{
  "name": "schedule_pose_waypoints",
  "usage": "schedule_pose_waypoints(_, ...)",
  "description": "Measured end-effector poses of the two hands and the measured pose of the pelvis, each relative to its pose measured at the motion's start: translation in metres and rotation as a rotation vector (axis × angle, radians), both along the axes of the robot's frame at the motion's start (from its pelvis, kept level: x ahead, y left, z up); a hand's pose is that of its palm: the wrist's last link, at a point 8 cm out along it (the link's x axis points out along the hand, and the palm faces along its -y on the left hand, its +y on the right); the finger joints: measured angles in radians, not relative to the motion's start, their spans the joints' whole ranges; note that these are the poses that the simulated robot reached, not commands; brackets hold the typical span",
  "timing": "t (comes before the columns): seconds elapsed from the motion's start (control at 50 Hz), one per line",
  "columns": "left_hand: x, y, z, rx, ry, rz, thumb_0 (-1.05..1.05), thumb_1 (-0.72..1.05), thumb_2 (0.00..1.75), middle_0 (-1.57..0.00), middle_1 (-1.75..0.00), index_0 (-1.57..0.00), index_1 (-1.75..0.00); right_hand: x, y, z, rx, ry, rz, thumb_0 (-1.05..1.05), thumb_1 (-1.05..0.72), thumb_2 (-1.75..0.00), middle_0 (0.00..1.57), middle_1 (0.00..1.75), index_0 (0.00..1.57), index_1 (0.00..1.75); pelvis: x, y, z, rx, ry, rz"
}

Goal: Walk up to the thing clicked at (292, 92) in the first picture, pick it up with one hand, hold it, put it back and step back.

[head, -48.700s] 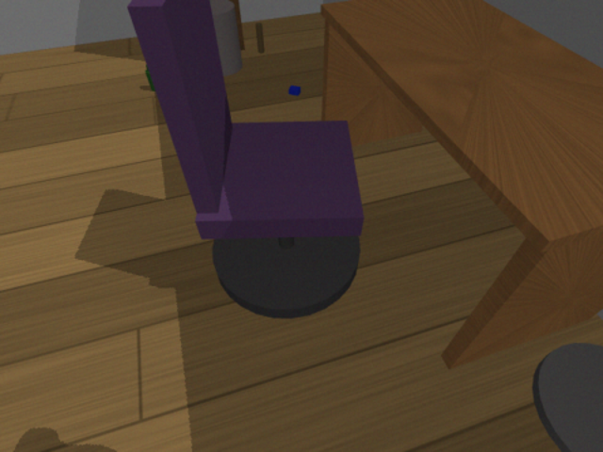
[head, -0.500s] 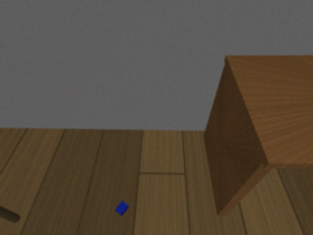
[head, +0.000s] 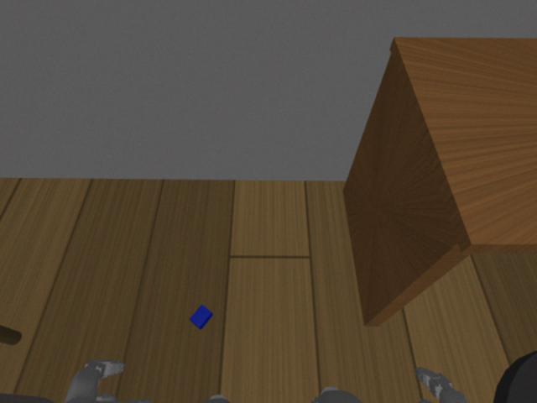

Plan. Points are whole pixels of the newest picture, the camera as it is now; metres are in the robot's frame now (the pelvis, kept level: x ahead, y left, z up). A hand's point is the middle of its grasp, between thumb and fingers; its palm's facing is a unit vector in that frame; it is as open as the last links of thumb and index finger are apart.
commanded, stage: rise first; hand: left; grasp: from above
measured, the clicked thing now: (201, 317) +0.43 +0.23 -0.73
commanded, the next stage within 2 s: none
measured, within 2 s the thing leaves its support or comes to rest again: neither
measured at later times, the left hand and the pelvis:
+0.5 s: hand out of the picture +0.15 +0.28 -0.28, palm faces -0.22 -0.67 -0.71, open 12.5 cm; pelvis -0.02 +0.00 -0.11, yaw +1 degrees
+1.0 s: hand (163, 346) +0.29 +0.28 -0.47, palm faces -0.19 -0.30 -0.93, open 12.7 cm; pelvis -0.09 -0.01 -0.31, yaw -3 degrees
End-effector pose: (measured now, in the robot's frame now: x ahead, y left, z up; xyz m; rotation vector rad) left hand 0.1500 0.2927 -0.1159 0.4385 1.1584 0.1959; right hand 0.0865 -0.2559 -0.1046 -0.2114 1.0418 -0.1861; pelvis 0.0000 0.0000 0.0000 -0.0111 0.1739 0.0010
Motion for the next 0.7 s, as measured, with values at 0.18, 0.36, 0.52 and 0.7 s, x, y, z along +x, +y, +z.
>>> schedule_pose_waypoints(0.18, -0.014, 0.006, -0.031, 0.090, -0.001, -0.029, 0.00, -0.31, 0.84, -0.30, -0.88, -0.28, -0.90, 0.031, 0.003, -0.023, -0.037, -0.092, 0.058, 0.01, -0.85, -0.88, 0.21, 0.30, 0.20, 0.30, -0.006, 0.004, -0.034, -0.009, 0.079, 0.004)
schedule_pose_waypoints(0.36, -0.022, 0.008, -0.056, 0.193, 0.041, -0.059, 0.00, -0.33, 0.82, -0.33, -0.83, -0.31, -0.85, 0.060, 0.014, -0.048, -0.037, -0.161, 0.108, 0.01, -0.85, -0.88, 0.21, 0.30, 0.20, 0.30, -0.010, 0.002, -0.062, -0.016, 0.152, 0.015)
schedule_pose_waypoints(0.52, 0.007, 0.013, -0.116, 0.392, 0.054, -0.158, 0.00, -0.28, 0.77, -0.40, -0.74, -0.37, -0.77, 0.065, 0.008, -0.112, -0.050, -0.146, 0.148, 0.01, -0.85, -0.88, 0.21, 0.30, 0.20, 0.30, -0.025, -0.003, -0.118, -0.012, 0.277, 0.018)
schedule_pose_waypoints(0.7, 0.060, 0.002, -0.199, 0.643, 0.013, -0.230, 0.00, -0.26, 0.77, -0.40, -0.71, -0.37, -0.74, 0.031, -0.009, -0.214, -0.059, -0.010, 0.179, 0.01, -0.88, -0.89, 0.21, 0.30, 0.20, 0.30, -0.052, -0.012, -0.200, -0.015, 0.401, 0.011)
